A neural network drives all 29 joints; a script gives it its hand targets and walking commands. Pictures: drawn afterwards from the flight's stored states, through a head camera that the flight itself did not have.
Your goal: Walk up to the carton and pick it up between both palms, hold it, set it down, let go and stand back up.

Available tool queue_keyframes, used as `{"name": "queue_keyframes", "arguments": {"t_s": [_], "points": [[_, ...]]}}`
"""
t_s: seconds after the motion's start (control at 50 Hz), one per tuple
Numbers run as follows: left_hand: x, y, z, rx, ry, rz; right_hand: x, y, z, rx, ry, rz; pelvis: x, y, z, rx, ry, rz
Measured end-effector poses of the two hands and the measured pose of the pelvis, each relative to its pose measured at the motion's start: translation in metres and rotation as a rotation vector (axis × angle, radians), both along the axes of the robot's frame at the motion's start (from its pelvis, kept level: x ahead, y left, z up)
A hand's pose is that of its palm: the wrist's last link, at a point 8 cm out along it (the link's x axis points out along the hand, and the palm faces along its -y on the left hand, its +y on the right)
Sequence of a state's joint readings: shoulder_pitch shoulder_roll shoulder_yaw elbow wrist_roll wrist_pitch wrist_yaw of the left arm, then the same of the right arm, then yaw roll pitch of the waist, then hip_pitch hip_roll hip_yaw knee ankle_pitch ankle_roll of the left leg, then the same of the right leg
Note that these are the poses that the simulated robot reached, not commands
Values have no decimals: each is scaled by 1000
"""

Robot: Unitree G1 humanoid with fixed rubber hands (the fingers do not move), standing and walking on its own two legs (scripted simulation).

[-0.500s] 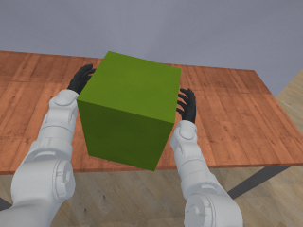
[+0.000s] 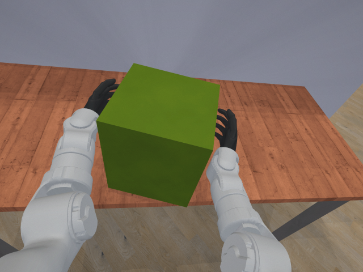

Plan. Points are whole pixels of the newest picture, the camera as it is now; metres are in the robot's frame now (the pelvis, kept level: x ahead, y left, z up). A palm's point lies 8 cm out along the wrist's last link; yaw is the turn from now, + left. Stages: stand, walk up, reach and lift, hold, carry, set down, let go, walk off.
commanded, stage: reach and lift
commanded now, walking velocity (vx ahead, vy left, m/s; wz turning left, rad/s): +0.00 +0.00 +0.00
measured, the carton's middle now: (161, 138) +0.42 +0.02 +0.05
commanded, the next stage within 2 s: none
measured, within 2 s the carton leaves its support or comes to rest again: leaves its support in 0.36 s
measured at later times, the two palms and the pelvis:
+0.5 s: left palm (103, 107) +0.43 +0.15 +0.13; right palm (235, 148) +0.36 -0.14 +0.10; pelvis -0.01 +0.00 +0.00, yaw +0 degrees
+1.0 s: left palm (113, 109) +0.41 +0.12 +0.15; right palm (248, 151) +0.34 -0.17 +0.11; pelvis -0.02 -0.01 +0.00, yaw +0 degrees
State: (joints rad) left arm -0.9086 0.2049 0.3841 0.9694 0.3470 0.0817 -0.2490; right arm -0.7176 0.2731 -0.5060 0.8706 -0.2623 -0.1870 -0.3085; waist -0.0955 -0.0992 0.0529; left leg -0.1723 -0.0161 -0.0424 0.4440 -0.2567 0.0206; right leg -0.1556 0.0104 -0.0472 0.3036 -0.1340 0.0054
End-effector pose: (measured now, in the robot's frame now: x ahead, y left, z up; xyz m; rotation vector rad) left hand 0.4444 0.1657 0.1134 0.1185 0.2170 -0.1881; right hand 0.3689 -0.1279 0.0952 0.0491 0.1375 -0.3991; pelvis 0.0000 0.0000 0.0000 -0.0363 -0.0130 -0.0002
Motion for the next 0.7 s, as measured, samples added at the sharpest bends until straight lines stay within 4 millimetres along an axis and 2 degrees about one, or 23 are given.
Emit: {"name": "queue_keyframes", "arguments": {"t_s": [0.32,0.48,0.7], "points": [[-2,-5,5,-12,-4,8,-2,-5,1,-42,-11,7,0,0,0,0,-3,1],[-8,-17,19,-33,-40,10,-12,-15,4,-59,-36,-4,-5,0,0,1,-11,1],[-24,-31,23,-45,-38,18,-27,-28,6,-63,-36,-4,-17,-3,0,4,-28,1]]}}
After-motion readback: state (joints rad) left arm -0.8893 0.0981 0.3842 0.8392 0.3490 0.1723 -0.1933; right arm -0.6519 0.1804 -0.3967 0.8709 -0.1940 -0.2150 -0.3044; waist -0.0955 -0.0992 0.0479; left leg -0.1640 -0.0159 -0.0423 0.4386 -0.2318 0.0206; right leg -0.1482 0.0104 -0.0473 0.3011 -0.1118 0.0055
